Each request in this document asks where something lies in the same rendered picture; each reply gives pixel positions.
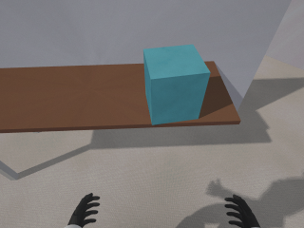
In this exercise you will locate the table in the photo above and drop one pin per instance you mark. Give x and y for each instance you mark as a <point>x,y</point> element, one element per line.
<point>93,97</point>

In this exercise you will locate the robot left hand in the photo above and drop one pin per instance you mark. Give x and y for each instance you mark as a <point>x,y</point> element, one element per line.
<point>80,213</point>

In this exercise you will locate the carton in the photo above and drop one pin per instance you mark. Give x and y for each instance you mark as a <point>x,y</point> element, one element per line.
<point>175,79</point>

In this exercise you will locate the robot right hand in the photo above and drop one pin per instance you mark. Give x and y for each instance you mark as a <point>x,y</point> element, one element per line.
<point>248,219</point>

